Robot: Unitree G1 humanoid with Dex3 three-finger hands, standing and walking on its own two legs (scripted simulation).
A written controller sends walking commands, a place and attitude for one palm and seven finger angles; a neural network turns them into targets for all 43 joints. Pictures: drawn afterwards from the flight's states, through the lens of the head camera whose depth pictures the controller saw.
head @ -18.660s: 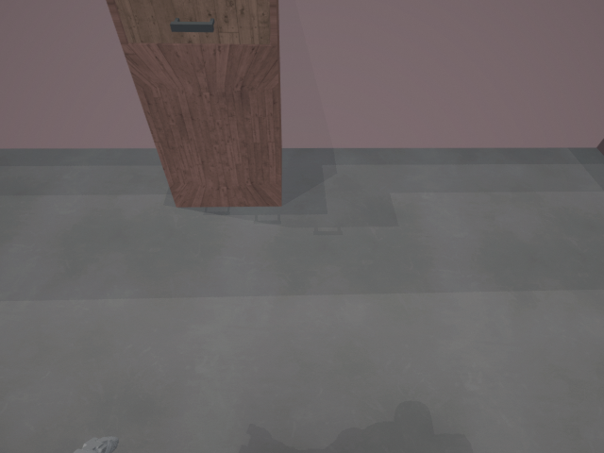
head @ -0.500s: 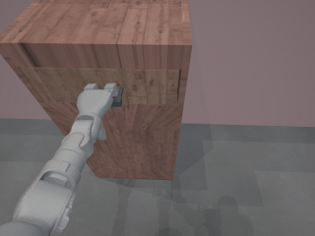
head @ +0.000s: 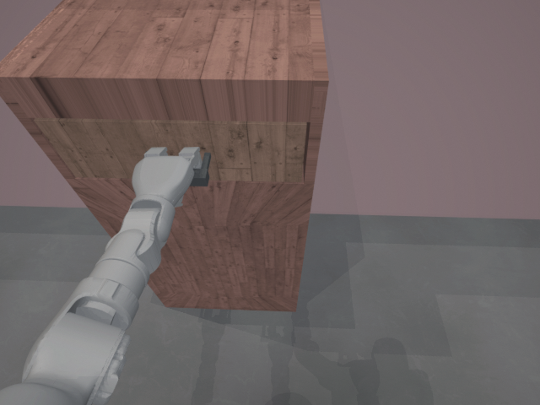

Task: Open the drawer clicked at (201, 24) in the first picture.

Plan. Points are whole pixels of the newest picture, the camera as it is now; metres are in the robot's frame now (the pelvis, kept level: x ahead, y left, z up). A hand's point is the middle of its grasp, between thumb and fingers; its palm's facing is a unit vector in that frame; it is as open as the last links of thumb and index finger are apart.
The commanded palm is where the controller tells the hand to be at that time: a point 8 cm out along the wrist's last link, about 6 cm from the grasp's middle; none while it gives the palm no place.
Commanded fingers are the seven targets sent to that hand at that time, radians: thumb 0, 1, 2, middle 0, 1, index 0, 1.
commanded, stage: pull the drawer open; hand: left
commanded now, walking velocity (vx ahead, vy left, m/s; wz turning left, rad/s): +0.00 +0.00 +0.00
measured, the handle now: (174, 167) +0.49 +0.17 +0.06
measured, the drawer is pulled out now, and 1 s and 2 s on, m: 0.00 0.07 0.29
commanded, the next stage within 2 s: none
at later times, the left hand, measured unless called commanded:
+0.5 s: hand (170, 215) +0.40 +0.16 +0.04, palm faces -0.01 -0.09 -1.00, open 5.3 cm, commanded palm +0.36 +0.18 +0.10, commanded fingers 0.00 0.90 0.90 -0.40 -1.35 -0.40 -1.35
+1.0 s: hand (165, 230) +0.37 +0.17 +0.04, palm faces -0.04 -0.08 -1.00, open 5.4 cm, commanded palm +0.33 +0.17 +0.10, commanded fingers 0.00 0.90 0.90 -0.40 -1.35 -0.40 -1.35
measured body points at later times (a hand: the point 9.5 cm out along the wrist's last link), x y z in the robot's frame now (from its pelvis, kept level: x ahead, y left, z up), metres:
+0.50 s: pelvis +0.01 +0.00 +0.01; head +0.05 -0.02 +0.45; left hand +0.40 +0.17 +0.09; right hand +0.11 -0.26 -0.13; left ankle -0.01 +0.09 -0.72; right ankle -0.04 -0.10 -0.72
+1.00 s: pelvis +0.00 -0.01 +0.00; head +0.03 -0.03 +0.45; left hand +0.37 +0.17 +0.09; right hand +0.14 -0.25 -0.12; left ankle -0.01 +0.09 -0.72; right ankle -0.04 -0.10 -0.72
